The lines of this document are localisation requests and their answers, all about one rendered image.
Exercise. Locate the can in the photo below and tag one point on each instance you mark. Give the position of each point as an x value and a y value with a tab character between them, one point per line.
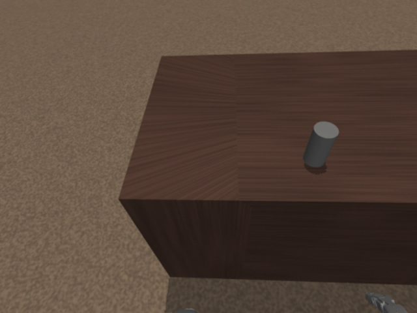
320	143

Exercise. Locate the right robot hand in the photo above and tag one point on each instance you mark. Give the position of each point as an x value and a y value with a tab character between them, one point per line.
384	303

